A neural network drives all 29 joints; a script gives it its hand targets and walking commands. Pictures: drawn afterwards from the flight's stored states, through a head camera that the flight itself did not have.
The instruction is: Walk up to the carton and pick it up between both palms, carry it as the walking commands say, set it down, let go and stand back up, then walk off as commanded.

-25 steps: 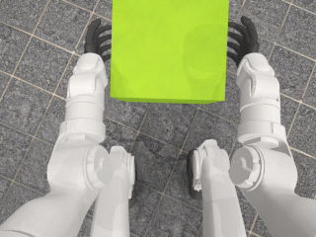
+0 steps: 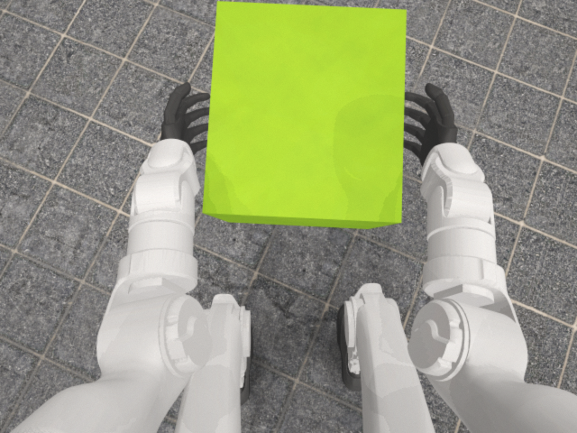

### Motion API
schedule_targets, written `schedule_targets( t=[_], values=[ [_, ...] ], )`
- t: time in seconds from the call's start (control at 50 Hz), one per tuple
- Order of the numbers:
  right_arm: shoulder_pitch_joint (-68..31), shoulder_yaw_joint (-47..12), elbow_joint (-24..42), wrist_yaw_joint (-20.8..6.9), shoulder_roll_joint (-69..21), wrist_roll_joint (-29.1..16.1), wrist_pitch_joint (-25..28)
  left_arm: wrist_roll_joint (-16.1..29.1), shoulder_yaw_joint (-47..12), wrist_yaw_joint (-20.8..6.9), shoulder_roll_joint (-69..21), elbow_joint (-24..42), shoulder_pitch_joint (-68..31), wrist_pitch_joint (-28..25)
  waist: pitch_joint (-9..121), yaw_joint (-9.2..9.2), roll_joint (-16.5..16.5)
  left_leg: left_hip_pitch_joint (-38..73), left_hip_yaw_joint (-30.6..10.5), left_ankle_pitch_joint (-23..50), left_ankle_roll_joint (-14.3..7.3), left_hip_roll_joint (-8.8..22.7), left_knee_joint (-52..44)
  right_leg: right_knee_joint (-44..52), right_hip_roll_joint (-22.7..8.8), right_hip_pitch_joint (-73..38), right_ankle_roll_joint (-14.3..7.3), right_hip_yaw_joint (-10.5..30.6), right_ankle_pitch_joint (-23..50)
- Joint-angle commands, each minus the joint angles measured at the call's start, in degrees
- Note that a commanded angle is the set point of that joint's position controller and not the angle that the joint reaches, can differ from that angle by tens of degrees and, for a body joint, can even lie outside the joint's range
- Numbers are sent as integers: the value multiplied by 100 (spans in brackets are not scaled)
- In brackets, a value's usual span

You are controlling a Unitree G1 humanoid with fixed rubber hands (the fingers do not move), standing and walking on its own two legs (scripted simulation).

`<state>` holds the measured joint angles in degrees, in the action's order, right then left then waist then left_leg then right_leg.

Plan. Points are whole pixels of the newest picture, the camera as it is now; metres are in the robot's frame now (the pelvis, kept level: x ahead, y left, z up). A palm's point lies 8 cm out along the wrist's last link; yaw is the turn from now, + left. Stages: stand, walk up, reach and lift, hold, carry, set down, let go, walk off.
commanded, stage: reach and lift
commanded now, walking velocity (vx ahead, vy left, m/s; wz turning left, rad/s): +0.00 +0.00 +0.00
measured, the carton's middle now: (303, 132) +0.52 -0.04 -0.14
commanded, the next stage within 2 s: none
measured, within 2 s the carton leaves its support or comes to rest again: neither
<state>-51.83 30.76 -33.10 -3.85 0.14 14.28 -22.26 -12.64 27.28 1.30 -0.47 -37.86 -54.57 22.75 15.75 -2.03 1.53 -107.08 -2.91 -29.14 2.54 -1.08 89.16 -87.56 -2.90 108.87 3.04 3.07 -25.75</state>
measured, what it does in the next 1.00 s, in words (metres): rises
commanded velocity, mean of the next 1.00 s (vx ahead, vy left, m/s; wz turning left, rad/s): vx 0.00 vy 0.00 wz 0.00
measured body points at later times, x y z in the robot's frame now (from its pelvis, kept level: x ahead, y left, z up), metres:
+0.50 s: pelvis +0.01 +0.00 +0.06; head +0.22 -0.01 +0.46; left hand +0.48 +0.14 +0.01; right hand +0.45 -0.20 +0.01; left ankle +0.07 +0.14 -0.52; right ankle +0.09 -0.15 -0.52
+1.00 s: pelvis +0.02 +0.00 +0.13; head +0.20 -0.01 +0.55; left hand +0.45 +0.14 +0.09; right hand +0.42 -0.20 +0.09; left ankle +0.07 +0.14 -0.52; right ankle +0.09 -0.15 -0.52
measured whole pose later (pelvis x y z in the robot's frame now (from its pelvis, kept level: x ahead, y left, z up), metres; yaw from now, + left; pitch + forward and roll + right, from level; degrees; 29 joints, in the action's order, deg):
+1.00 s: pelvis +0.02 +0.00 +0.13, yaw +0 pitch +33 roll +1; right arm -36.9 31.1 -24.1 -7.7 -6.8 19.0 -24.5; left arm -18.2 28.9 -4.5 -6.5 -28.3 -39.6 24.0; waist 11.3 -2.5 1.0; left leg -70.9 -2.2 -20.4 1.6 -0.5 58.0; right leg -56.8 -3.2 72.6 2.7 2.4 -17.4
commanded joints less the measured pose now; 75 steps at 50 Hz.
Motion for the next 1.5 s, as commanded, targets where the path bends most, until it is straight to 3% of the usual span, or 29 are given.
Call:
schedule_targets(
  t=[0.0,0.06,0.12,0.22,0.28,0.32,0.34,0.46,0.48,0.52,0.6,0.66,0.68,0.7,0.74,0.86,0.88,0.92,0.94,1.04,1.06,1.12,1.14,1.18,1.24,1.26,1.28,1.36,1.48],
  values=[
    [-3190,-3369,-516,-1632,-4944,-936,-79,985,-2967,-1726,-5475,-221,-3165,-128,4955,-89,-4,2608,820,1449,-27,-947,-1127,791,1102,-3432,-229,-815,1659],
    [-3041,-3363,-500,-1657,-4947,-916,-91,915,-2911,-1759,-5476,-311,-2986,-81,4796,-31,-53,2845,794,1497,-38,-934,-1317,967,1113,-3437,-221,-831,1631],
    [-2860,-3278,-509,-1690,-4957,-798,-105,949,-3026,-1808,-5587,-124,-3012,-75,4786,-181,-12,2999,760,1508,8,-931,-1434,1121,1128,-3522,-245,-806,1634],
    [-2915,-3401,-335,-1722,-5088,-854,-121,880,-2942,-1852,-5615,-123,-2864,-65,4768,-17,-79,3174,796,1466,-46,-940,-1700,1379,1116,-3928,-220,-745,1632],
    [-2640,-3286,-469,-1728,-5075,-752,-147,858,-2935,-1874,-5619,-109,-2723,-43,4528,-143,-162,3341,712,1505,-55,-918,-1849,1524,1112,-3965,-240,-793,1573],
    [-2711,-3461,-206,-1748,-5119,-866,-113,869,-3054,-1895,-5744,-57,-2582,-26,4697,-8,72,3742,723,1697,-59,-916,-1968,1595,1100,-4096,-256,-751,1713],
    [-2576,-3210,-505,-1759,-4977,-667,-136,791,-2922,-1910,-5654,-207,-2640,-28,4340,-236,-97,3441,711,1495,-27,-928,-1984,1700,1139,-4014,-259,-757,1572],
    [-2529,-3515,-103,-1813,-5218,-800,-134,786,-2987,-1983,-5782,-52,-2321,-21,4474,51,-94,3916,691,1786,-75,-929,-2300,1982,1092,-4600,-270,-688,1816],
    [-2476,-3435,-187,-1842,-5092,-716,-154,726,-2951,-2004,-5745,-221,-2195,10,4217,-113,-91,3907,675,1669,-70,-917,-2366,2052,1105,-4470,-271,-691,1737],
    [-2264,-3339,-252,-1841,-5177,-638,-190,696,-2990,-2024,-5731,-24,-2210,7,4148,-140,-149,4105,631,1756,-91,-888,-2517,2215,1099,-4574,-270,-728,1798],
    [-2106,-3469,-176,-1887,-5317,-686,-186,700,-3076,-2059,-5780,101,-2076,-7,4115,-6,-73,4432,579,1848,-118,-895,-2770,2393,1084,-4864,-300,-649,1853],
    [-2082,-3586,107,-1892,-5378,-709,-178,702,-3140,-2106,-5879,208,-1909,9,4200,-13,-115,4635,582,1997,-122,-903,-2934,2601,1065,-5313,-279,-652,2011],
    [-1949,-3551,49,-1891,-5301,-638,-205,683,-3113,-2116,-5835,207,-1855,22,4009,-189,-201,4644,597,2024,-112,-904,-2957,2676,1093,-5162,-275,-678,2048],
    [-1945,-3563,96,-1894,-5398,-704,-204,699,-3166,-2148,-5823,335,-1925,18,4036,-50,-150,4753,571,2072,-117,-904,-3035,2767,1064,-5350,-290,-616,2089],
    [-2042,-3452,-30,-1892,-5146,-608,-221,573,-2972,-2161,-5739,2,-1710,73,3532,-112,-96,4717,558,1750,-149,-875,-3124,2879,1040,-5158,-321,-616,1766],
    [-1684,-3553,114,-1940,-5437,-556,-261,535,-3165,-2199,-5866,330,-1567,67,3590,-143,-174,5257,520,1873,-146,-827,-3527,3292,1050,-5823,-329,-567,1895],
    [-1670,-3671,219,-1931,-5527,-654,-244,549,-3174,-2214,-5867,379,-1494,61,3589,-27,-175,5355,523,2011,-171,-858,-3625,3378,1013,-6034,-331,-557,2059],
    [-1594,-3562,153,-1949,-5418,-541,-245,513,-3188,-2246,-5882,359,-1465,68,3362,-150,-175,5464,474,2031,-162,-814,-3717,3480,1024,-5938,-343,-581,1990],
    [-1500,-3529,141,-1958,-5446,-530,-248,489,-3225,-2256,-5888,381,-1415,99,3399,-147,12,5538,534,2010,-131,-833,-3808,3576,1016,-6169,-375,-550,2043],
    [-1356,-3726,425,-2016,-5423,-598,-235,500,-3279,-2254,-5922,468,-1085,80,3290,-155,-255,6131,417,2275,-161,-782,-4137,3895,1032,-6465,-346,-574,2224],
    [-1376,-3669,322,-2024,-5450,-571,-227,435,-3245,-2241,-5946,449,-1060,71,3252,-54,-7,6051,427,2353,-159,-793,-4205,3916,976,-6599,-376,-527,2310],
    [-1093,-3607,253,-2038,-5374,-453,-236,429,-3333,-2233,-5882,530,-910,73,2932,-165,-75,6387,363,2250,-142,-755,-4448,4157,985,-6721,-384,-516,2181],
    [-1283,-3654,324,-2032,-5379,-505,-204,374,-3257,-2206,-5919,394,-723,72,2881,-4,-64,6427,395,2375,-144,-784,-4472,4171,960,-6724,-367,-521,2247],
    [-1128,-3807,522,-2031,-5441,-569,-203,415,-3347,-2184,-5938,568,-589,53,3004,4,-172,6628,357,2612,-148,-759,-4599,4298,979,-7111,-352,-511,2497],
    [-729,-3604,283,-2012,-5373,-379,-221,433,-3472,-2199,-5910,714,-646,33,2733,-195,4,6745,309,2611,-122,-751,-4784,4496,946,-7233,-393,-442,2598],
    [-618,-3772,365,-2013,-5546,-459,-227,438,-3495,-2183,-5873,863,-555,30,2711,-99,-119,7026,282,2711,-164,-731,-4871,4556,963,-7254,-372,-447,2641],
    [-568,-3617,277,-1993,-5353,-388,-233,412,-3455,-2193,-5789,721,-524,63,2507,-198,-115,6909,283,2533,-134,-721,-4913,4613,970,-7292,-381,-458,2507],
    [-458,-3865,599,-1959,-5456,-454,-212,464,-3606,-2149,-5893,945,-247,32,2586,-112,-115,7449,233,3030,-125,-690,-5208,4881,975,-7882,-368,-421,2922],
    [-172,-3875,733,-1914,-5208,-473,-184,364,-3582,-2097,-5794,782,103,69,1987,-127,-185,7726,246,2882,-122,-677,-5542,5300,944,-8273,-343,-428,2861]
  ],
)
